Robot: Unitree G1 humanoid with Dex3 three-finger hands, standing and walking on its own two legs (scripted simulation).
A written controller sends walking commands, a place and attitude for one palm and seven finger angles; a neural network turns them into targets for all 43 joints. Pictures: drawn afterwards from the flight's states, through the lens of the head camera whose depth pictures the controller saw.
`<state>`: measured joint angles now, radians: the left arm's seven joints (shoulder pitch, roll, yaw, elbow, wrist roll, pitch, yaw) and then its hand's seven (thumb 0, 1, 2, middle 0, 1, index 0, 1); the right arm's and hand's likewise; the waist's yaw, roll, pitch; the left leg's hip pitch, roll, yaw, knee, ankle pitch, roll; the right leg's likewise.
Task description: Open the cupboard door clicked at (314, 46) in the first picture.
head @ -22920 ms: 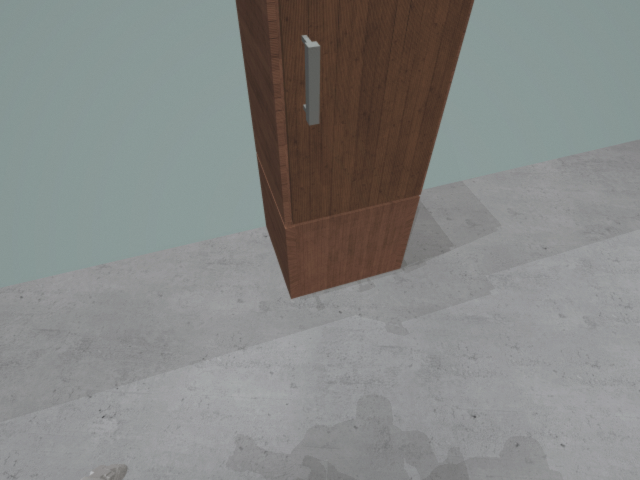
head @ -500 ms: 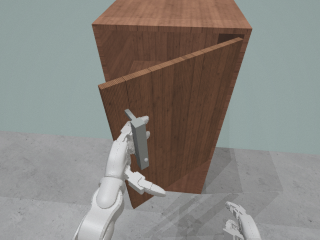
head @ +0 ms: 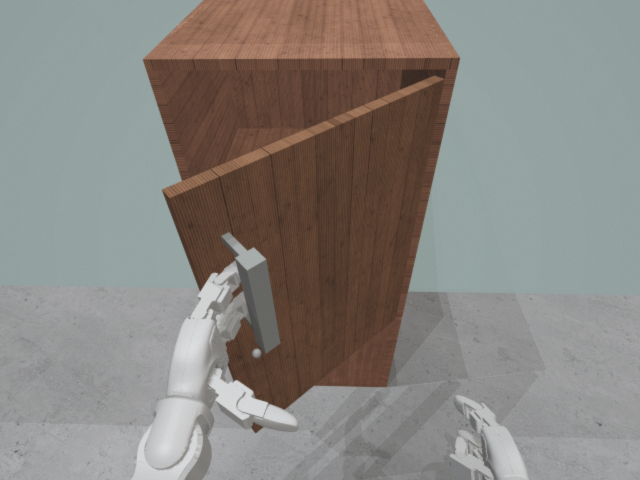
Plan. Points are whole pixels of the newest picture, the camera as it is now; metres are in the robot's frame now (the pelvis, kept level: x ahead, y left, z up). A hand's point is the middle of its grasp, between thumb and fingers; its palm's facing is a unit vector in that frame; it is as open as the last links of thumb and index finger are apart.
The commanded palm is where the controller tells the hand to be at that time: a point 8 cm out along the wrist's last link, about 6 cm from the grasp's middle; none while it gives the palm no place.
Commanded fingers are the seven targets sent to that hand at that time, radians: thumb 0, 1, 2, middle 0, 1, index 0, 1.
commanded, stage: slide the hand sideways off the handle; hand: left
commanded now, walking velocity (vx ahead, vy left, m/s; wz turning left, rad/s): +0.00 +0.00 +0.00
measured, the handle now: (250, 294) +0.31 +0.11 +0.11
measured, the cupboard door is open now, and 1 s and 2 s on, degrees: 42 41 41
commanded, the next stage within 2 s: draw the hand back to the body in 0.54 s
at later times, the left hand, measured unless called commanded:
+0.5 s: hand (187, 387) +0.19 +0.15 +0.10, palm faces +0.06 -1.00 -0.05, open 16.2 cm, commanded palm +0.16 +0.21 +0.11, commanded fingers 0.00 -0.50 0.30 -0.15 -0.30 -0.15 -0.30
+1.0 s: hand (144, 392) +0.18 +0.19 +0.12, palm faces +0.04 -1.00 -0.05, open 16.3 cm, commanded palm +0.15 +0.24 +0.13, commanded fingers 0.00 -0.50 0.30 -0.15 -0.30 -0.15 -0.30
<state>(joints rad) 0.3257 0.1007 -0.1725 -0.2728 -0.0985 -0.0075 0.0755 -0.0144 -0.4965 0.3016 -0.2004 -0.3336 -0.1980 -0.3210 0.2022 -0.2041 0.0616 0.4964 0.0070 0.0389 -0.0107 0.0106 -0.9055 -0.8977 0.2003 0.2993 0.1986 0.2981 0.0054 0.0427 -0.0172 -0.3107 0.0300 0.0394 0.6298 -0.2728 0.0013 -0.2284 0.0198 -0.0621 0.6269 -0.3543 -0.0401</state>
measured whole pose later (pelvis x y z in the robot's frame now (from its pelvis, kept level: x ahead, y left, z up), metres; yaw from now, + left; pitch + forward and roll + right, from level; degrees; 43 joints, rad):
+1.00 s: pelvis +0.01 +0.01 -0.01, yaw +2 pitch +0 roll -2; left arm 0.55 0.24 0.13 -0.44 -0.29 -0.06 -0.21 -0.01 -0.50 0.30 -0.15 -0.30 -0.15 -0.30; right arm 0.24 -0.22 0.06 0.51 0.05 -0.18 -0.07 0.01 -0.90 -0.90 0.20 0.30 0.20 0.30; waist 0.05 0.06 -0.06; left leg -0.42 0.02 0.00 0.75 -0.33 0.01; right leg -0.30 0.01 -0.10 0.70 -0.40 -0.03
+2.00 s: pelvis +0.04 +0.01 +0.02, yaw +0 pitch -4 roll +0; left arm 0.47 0.34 0.32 -0.39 -0.08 -0.07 0.11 0.01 0.81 0.86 -0.21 -0.30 -0.20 -0.30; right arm 0.18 -0.24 0.02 0.62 0.00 -0.06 -0.07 0.01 -0.90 -0.90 0.20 0.30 0.20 0.30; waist 0.08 0.06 0.03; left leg -0.12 0.02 0.05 0.41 -0.23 0.01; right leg -0.02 0.02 -0.04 0.36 -0.27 -0.02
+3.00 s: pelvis -0.06 +0.05 +0.00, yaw +0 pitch -1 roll -2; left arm 0.54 0.42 0.43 -0.52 -0.03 -0.18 0.14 0.01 0.89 0.90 -0.21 -0.30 -0.21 -0.30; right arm 0.23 -0.22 -0.01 0.53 0.01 -0.04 -0.08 0.01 -0.90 -0.90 0.20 0.30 0.20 0.30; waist 0.00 0.03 0.07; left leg -0.41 0.00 0.07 0.57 -0.15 0.07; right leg -0.33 0.02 0.01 0.58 -0.26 0.01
